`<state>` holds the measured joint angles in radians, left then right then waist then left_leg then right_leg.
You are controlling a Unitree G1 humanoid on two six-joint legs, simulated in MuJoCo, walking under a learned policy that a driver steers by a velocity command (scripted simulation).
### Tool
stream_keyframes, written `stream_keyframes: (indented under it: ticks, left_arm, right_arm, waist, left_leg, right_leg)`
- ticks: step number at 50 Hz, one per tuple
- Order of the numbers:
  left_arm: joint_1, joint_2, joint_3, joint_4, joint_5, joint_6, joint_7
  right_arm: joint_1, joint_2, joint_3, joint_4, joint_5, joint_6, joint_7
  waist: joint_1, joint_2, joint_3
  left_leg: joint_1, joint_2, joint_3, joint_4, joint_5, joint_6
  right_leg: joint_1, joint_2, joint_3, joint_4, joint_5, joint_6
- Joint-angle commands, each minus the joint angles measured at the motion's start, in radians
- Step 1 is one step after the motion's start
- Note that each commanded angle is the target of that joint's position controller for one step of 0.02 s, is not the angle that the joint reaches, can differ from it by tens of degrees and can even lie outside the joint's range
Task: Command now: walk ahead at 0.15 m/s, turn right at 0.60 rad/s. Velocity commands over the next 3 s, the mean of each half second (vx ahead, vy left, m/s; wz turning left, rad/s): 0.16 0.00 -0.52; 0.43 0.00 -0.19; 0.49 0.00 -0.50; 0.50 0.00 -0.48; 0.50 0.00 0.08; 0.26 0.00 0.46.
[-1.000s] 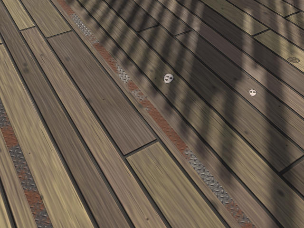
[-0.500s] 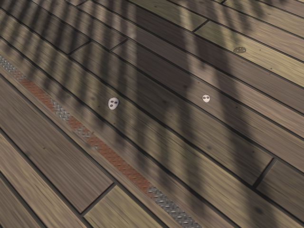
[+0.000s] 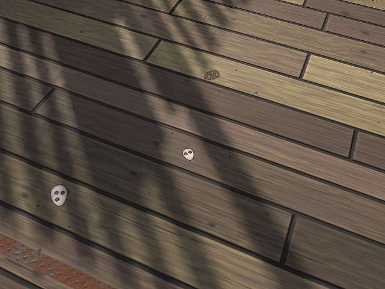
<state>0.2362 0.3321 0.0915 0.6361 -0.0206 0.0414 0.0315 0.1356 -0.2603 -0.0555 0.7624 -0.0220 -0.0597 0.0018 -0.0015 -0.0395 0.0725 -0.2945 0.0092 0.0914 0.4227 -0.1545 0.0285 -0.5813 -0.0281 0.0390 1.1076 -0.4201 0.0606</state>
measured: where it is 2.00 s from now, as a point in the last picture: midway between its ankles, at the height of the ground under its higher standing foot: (292, 191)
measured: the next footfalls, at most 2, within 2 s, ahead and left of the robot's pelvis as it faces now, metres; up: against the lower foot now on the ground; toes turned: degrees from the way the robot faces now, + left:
right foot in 0.24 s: +0.13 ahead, -0.15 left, +0.00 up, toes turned -11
left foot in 0.68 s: +0.29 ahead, +0.06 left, +0.00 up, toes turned -16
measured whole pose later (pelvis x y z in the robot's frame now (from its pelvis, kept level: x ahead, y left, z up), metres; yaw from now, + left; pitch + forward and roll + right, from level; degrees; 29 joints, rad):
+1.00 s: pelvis +0.31 -0.05 +0.01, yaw -20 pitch +2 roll +0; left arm 0.20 0.29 0.06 0.65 -0.02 -0.05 -0.02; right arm 0.38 -0.26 -0.03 0.88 -0.01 -0.08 0.01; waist -0.08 -0.04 0.00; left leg -0.01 -0.03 0.08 0.24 -0.26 0.04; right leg -0.70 -0.07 0.06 0.81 -0.02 0.00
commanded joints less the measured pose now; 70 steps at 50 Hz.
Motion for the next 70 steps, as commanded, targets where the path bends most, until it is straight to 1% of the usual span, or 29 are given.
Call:
stream_keyframes:
  ticks: [1, 8, 11, 12, 13, 14, 15, 16, 18, 21, 25, 30, 34, 35, 36, 37, 38, 42, 47, 54, 57, 59, 60, 61, 62, 63, 65, 67, 70]
  left_arm:
    - [0.045, 0.037, 0.008, -0.074, 0.005, 0.001, -0.006]
    - [-0.08, 0.059, 0.016, -0.13, 0.006, 0.015, -0.048]
    - [-0.049, 0.071, 0.03, -0.129, 0.008, 0.017, -0.055]
    - [0.006, 0.118, 0.05, -0.115, 0.013, 0.014, -0.043]
    - [0.077, 0.24, 0.08, -0.119, 0.021, 0.01, -0.02]
    - [0.065, 0.267, 0.074, -0.137, 0.035, -0.004, -0.021]
    - [0.091, 0.197, 0.058, -0.124, 0.019, -0.026, -0.033]
    - [0.08, 0.159, 0.044, -0.105, 0.006, -0.042, -0.034]
    - [0.013, 0.117, 0.026, -0.103, -0.003, -0.048, -0.027]
    - [-0.015, 0.106, 0.014, -0.106, 0.026, -0.063, -0.014]
    - [0.018, 0.134, 0.021, -0.072, 0.019, -0.08, -0.017]
    - [0.059, 0.142, 0.019, -0.028, 0.007, -0.083, -0.033]
    - [0.037, 0.067, -0.01, -0.013, 0.014, -0.077, -0.036]
    - [0.02, -0.004, -0.031, -0.026, 0.023, -0.08, -0.035]
    - [0.036, -0.005, -0.032, -0.081, 0.008, -0.099, -0.027]
    - [0.022, 0.083, -0.011, -0.072, -0.008, -0.11, -0.021]
    - [0.0, 0.106, -0.002, -0.066, -0.014, -0.116, -0.024]
    - [-0.02, 0.049, -0.009, -0.04, 0.006, -0.115, -0.035]
    - [-0.089, -0.003, -0.023, -0.062, 0.0, -0.106, -0.042]
    - [-0.255, -0.033, -0.04, -0.12, -0.007, -0.112, -0.088]
    - [-0.226, 0.009, -0.02, -0.133, 0.001, -0.11, -0.103]
    - [-0.002, 0.086, 0.022, -0.082, -0.001, -0.101, -0.095]
    - [0.164, 0.145, 0.05, -0.043, -0.001, -0.09, -0.075]
    - [0.178, 0.255, 0.064, -0.037, -0.008, -0.091, -0.064]
    - [0.218, 0.174, 0.045, -0.05, -0.006, -0.096, -0.059]
    - [0.178, 0.135, 0.03, -0.039, 0.007, -0.102, -0.058]
    - [0.046, 0.096, 0.016, -0.052, 0.006, -0.106, -0.057]
    - [-0.019, 0.072, 0.007, -0.07, 0.02, -0.109, -0.053]
    - [-0.014, 0.092, 0.012, -0.048, 0.01, -0.114, -0.039]
  right_arm:
    - [-0.053, -0.177, -0.048, -0.054, 0.01, 0.0, -0.015]
    - [-0.048, -0.227, -0.062, -0.028, 0.04, 0.036, -0.008]
    - [-0.048, -0.228, -0.065, -0.017, 0.063, 0.045, -0.004]
    - [0.007, -0.198, -0.058, 0.005, 0.057, 0.044, 0.001]
    - [0.0, -0.143, -0.038, -0.025, 0.013, 0.04, 0.004]
    - [-0.021, -0.124, -0.026, -0.068, -0.006, 0.04, 0.0]
    - [-0.052, -0.177, -0.043, -0.058, 0.013, 0.038, 0.006]
    - [-0.062, -0.181, -0.046, -0.063, 0.037, 0.034, 0.013]
    - [-0.078, -0.189, -0.051, -0.046, 0.03, 0.028, 0.013]
    - [-0.057, -0.155, -0.041, -0.027, 0.027, 0.011, 0.023]
    - [-0.099, -0.119, -0.019, -0.028, 0.026, -0.006, 0.029]
    - [-0.105, -0.139, -0.015, -0.037, 0.041, -0.022, 0.04]
    - [0.096, -0.151, -0.025, 0.032, 0.036, -0.036, 0.035]
    - [0.203, -0.206, -0.036, 0.05, 0.026, -0.041, 0.028]
    - [0.275, -0.326, -0.066, 0.068, 0.018, -0.037, 0.033]
    - [0.264, -0.258, -0.049, 0.055, 0.023, -0.042, 0.037]
    - [0.228, -0.207, -0.034, 0.045, 0.028, -0.043, 0.034]
    - [0.153, -0.144, -0.01, 0.024, 0.014, -0.042, 0.019]
    - [0.19, -0.164, -0.015, 0.048, 0.014, -0.042, 0.002]
    - [0.257, -0.189, -0.018, 0.089, 0.029, -0.02, -0.006]
    - [0.242, -0.229, -0.032, 0.081, 0.037, 0.001, -0.018]
    - [0.222, -0.248, -0.039, 0.066, 0.034, 0.02, -0.033]
    - [0.215, -0.236, -0.032, 0.044, 0.025, 0.015, -0.04]
    - [0.335, -0.076, 0.021, -0.011, -0.013, -0.013, -0.016]
    - [0.254, -0.152, 0.012, -0.016, 0.017, -0.056, 0.002]
    - [0.135, -0.199, -0.005, -0.06, 0.057, -0.079, 0.011]
    - [0.083, -0.176, 0.001, -0.077, 0.032, -0.092, 0.003]
    - [0.122, -0.181, -0.009, -0.077, 0.015, -0.067, 0.001]
    - [0.107, -0.141, -0.001, -0.09, 0.001, -0.038, -0.003]
  waist:
    - [0.013, 0.155, -0.171]
    - [-0.021, 0.161, -0.128]
    - [0.013, 0.147, -0.13]
    - [0.029, 0.076, -0.164]
    - [0.035, -0.164, -0.22]
    - [0.031, -0.275, -0.283]
    - [0.075, -0.123, -0.295]
    - [0.053, -0.095, -0.243]
    - [0.035, -0.077, -0.163]
    - [0.014, -0.109, -0.135]
    - [0.045, -0.098, -0.106]
    - [0.056, -0.085, -0.062]
    - [-0.05, -0.042, -0.09]
    - [-0.081, 0.106, -0.112]
    - [-0.076, 0.369, -0.126]
    - [-0.091, 0.273, -0.09]
    - [-0.078, 0.215, -0.045]
    - [-0.036, 0.161, -0.037]
    - [-0.059, 0.12, -0.041]
    - [-0.103, 0.1, 0.034]
    - [-0.047, 0.137, -0.025]
    - [0.086, 0.144, -0.164]
    - [0.168, 0.085, -0.256]
    - [0.054, -0.197, -0.379]
    - [0.12, -0.127, -0.514]
    - [0.134, -0.081, -0.348]
    - [0.044, 0.059, -0.169]
    - [-0.02, 0.019, -0.127]
    - [-0.034, 0.008, -0.086]
  left_leg:
    - [0.149, 0.294, -0.146, -0.152, 0.489, 0.213]
    - [0.183, 0.31, -0.039, -0.122, 0.294, 0.164]
    - [0.196, 0.294, 0.003, 0.017, 0.292, 0.098]
    - [0.137, 0.235, 0.052, 0.157, 0.26, 0.039]
    - [-0.103, 0.132, 0.119, 0.462, -0.064, -0.047]
    - [-0.345, -0.003, 0.0, 0.702, -0.531, -0.096]
    - [-0.391, 0.026, -0.126, 0.783, -0.502, -0.088]
    - [-0.42, 0.053, -0.136, 0.761, -0.411, -0.063]
    - [-0.412, 0.083, -0.129, 0.637, -0.268, -0.053]
    - [-0.315, 0.059, -0.103, 0.513, -0.13, -0.063]
    - [-0.219, 0.043, -0.095, 0.278, -0.056, -0.064]
    - [-0.152, 0.035, -0.093, 0.17, -0.061, -0.027]
    - [0.143, 0.033, -0.096, 0.073, -0.066, 0.021]
    - [0.252, 0.185, -0.3, -0.034, -0.161, 0.074]
    - [0.393, 0.366, -0.719, -0.193, -0.449, 0.228]
    - [0.392, 0.391, -0.825, -0.232, -0.59, 0.263]
    - [0.376, 0.36, -0.727, -0.217, -0.554, 0.233]
    - [0.264, 0.236, -0.413, -0.254, -0.162, 0.164]
    - [0.265, 0.201, -0.167, -0.274, 0.205, 0.138]
    - [0.331, 0.239, -0.022, -0.273, 0.304, 0.116]
    - [0.42, 0.255, 0.029, -0.116, 0.775, 0.091]
    - [0.373, 0.233, 0.067, 0.197, 0.985, 0.059]
    - [0.149, 0.202, 0.066, 0.466, 0.771, 0.027]
    - [-0.329, 0.002, 0.025, 0.868, -0.23, -0.034]
    - [-0.453, -0.047, -0.186, 1.016, -0.41, -0.033]
    - [-0.531, 0.011, -0.206, 1.001, -0.316, -0.017]
    - [-0.453, 0.079, -0.189, 0.821, -0.197, -0.019]
    - [-0.343, 0.107, -0.189, 0.745, -0.161, -0.043]
    - [-0.311, 0.104, -0.152, 0.606, -0.105, -0.096]
  right_leg:
    - [0.021, -0.051, 0.012, -0.111, 0.12, 0.005]
    - [0.14, -0.032, -0.063, -0.397, 0.176, -0.047]
    - [0.261, 0.009, -0.101, -0.611, 0.256, -0.1]
    - [0.405, 0.013, -0.057, -0.701, 0.421, -0.14]
    - [0.621, -0.203, 0.242, -0.704, 0.854, -0.233]
    - [0.681, -0.365, 0.519, -0.719, 0.794, -0.451]
    - [0.666, -0.326, 0.477, -0.757, 0.577, -0.441]
    - [0.631, -0.271, 0.4, -0.781, 0.326, -0.376]
    - [0.529, -0.208, 0.35, -0.85, -0.001, -0.304]
    - [0.449, -0.165, 0.295, -0.908, 0.043, -0.295]
    - [0.417, -0.158, 0.241, -0.906, 0.09, -0.283]
    - [0.373, -0.193, 0.288, -0.885, -0.009, -0.286]
    - [0.228, -0.111, 0.233, -0.706, -0.036, -0.218]
    - [0.124, -0.015, 0.119, -0.435, -0.024, -0.156]
    - [-0.157, 0.086, -0.005, -0.139, -0.141, -0.1]
    - [-0.267, 0.044, 0.073, 0.019, -0.156, -0.097]
    - [-0.318, 0.004, 0.083, 0.066, -0.058, -0.107]
    - [-0.224, -0.067, 0.049, -0.033, 0.184, -0.091]
    - [-0.196, -0.045, 0.031, -0.233, 0.374, -0.055]
    - [-0.115, -0.019, -0.054, -0.505, 0.484, -0.098]
    - [-0.007, 0.047, -0.123, -0.522, 0.34, -0.153]
    - [0.301, 0.113, -0.146, -0.566, 0.327, -0.212]
    - [0.616, 0.044, -0.012, -0.579, 0.34, -0.259]
    - [1.031, -0.244, 0.533, -0.593, 0.239, -0.451]
    - [1.079, -0.317, 0.809, -0.756, 0.097, -0.506]
    - [0.968, -0.271, 0.645, -0.79, 0.149, -0.437]
    - [0.65, -0.185, 0.438, -0.822, 0.34, -0.379]
    - [0.475, -0.137, 0.362, -0.873, 0.437, -0.377]
    - [0.321, -0.107, 0.278, -0.903, 0.496, -0.381]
